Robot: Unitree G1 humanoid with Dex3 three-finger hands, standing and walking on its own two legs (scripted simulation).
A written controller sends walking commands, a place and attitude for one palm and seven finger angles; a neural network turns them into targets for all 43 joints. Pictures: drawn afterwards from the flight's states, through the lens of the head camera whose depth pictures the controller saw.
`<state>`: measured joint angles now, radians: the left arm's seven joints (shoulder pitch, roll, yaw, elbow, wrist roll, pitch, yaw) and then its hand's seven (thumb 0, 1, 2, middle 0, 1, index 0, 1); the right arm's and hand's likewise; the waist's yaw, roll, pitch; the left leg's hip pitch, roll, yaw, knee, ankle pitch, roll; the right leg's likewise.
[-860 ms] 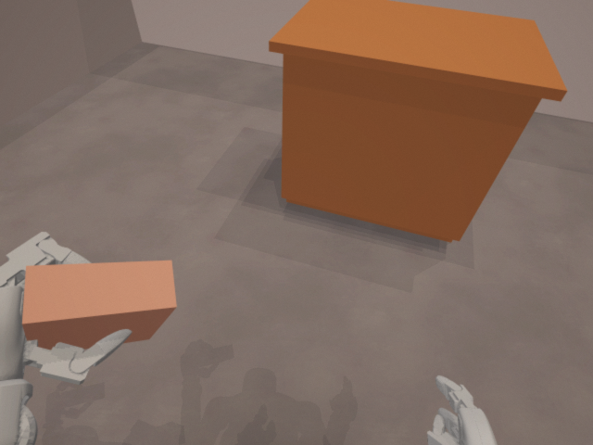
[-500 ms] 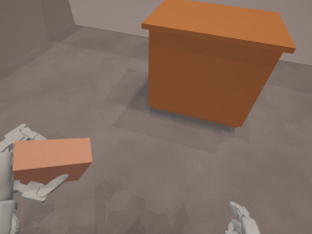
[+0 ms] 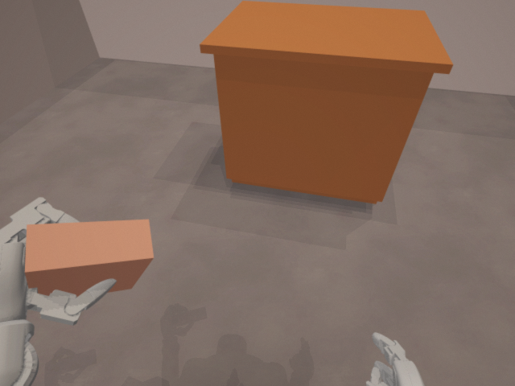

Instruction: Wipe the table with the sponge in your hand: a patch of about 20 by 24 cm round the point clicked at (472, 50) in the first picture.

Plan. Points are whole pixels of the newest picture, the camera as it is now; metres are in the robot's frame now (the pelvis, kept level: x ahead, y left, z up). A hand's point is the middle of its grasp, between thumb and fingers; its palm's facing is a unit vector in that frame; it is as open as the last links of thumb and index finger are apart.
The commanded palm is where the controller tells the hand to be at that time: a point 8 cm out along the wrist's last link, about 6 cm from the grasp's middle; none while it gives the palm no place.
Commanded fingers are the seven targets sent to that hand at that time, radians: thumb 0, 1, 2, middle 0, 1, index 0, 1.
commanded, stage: walk to a spot facing it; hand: left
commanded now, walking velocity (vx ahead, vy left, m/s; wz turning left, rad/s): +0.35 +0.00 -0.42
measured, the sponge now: (106, 261) +0.23 +0.21 +0.15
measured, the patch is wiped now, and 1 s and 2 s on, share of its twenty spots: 0.00 0.00 0.00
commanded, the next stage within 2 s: turn to face it in 1.40 s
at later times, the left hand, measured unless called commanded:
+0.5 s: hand (152, 167) +0.38 +0.20 +0.17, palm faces +0.25 -0.88 -0.41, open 9.4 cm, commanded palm +0.34 +0.24 +0.20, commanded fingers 0.00 0.10 1.30 -1.20 -1.60 -1.20 -1.60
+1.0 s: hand (261, 107) +0.55 +0.04 +0.18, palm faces +0.08 -0.85 -0.52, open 9.4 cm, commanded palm +0.50 +0.12 +0.20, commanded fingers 0.00 0.10 1.30 -1.20 -1.60 -1.20 -1.60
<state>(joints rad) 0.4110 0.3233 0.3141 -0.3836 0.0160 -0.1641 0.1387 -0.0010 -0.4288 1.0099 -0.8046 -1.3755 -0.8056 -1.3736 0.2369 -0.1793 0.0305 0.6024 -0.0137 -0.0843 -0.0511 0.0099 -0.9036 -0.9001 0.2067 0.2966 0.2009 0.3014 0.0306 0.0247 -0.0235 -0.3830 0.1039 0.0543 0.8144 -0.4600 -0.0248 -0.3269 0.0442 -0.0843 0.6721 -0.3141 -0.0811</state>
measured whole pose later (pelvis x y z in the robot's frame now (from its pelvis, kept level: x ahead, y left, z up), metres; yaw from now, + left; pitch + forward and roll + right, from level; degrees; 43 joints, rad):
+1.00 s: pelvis +0.27 -0.11 +0.01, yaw -15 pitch +1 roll +1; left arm 0.53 0.38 0.38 -0.60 0.01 -0.22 0.13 0.00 -0.43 1.01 -0.81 -1.37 -0.81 -1.37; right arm 0.15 -0.26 -0.03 0.63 0.00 -0.02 -0.04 0.01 -0.91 -0.90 0.20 0.30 0.20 0.30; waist -0.04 0.00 0.11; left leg -0.59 0.13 0.07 1.15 -0.38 -0.03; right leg -0.29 -0.04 -0.17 0.59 -0.31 -0.06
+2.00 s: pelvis +0.48 -0.21 +0.02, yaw -24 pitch +0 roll -1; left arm 0.44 0.42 0.40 -0.55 -0.01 -0.23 0.15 0.00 -0.44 1.01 -0.81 -1.37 -0.81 -1.37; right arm 0.15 -0.18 -0.01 0.51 -0.01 -0.07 -0.02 0.01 -0.91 -0.90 0.20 0.30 0.20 0.30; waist 0.01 -0.03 0.06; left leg -0.28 0.13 0.21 0.54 -0.25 0.00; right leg -0.41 0.00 -0.06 0.95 -0.47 0.02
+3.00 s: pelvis +0.36 -0.24 +0.02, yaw -27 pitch -1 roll +1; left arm 0.44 0.39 0.36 -0.39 0.01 -0.24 0.13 0.00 -0.44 1.02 -0.81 -1.37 -0.81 -1.37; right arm 0.25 -0.17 0.00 0.61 -0.01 -0.11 -0.03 0.01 -0.91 -0.90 0.20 0.30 0.20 0.30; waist -0.02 0.00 -0.02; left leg -0.20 0.03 0.10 0.45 -0.24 0.04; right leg -0.55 -0.01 -0.08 1.08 -0.37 0.00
